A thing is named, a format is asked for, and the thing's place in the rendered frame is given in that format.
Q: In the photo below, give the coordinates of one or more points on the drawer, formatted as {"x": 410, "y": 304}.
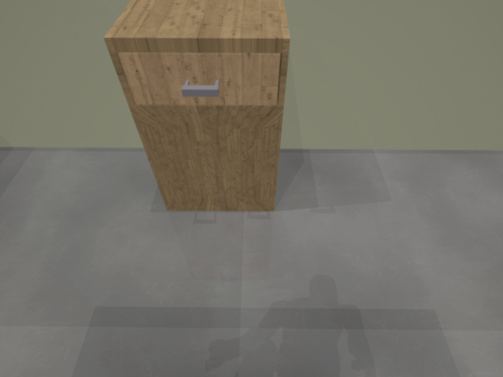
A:
{"x": 244, "y": 78}

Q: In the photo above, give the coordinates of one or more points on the cabinet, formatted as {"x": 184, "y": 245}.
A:
{"x": 207, "y": 157}

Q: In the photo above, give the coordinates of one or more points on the handle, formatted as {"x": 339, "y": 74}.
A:
{"x": 200, "y": 91}

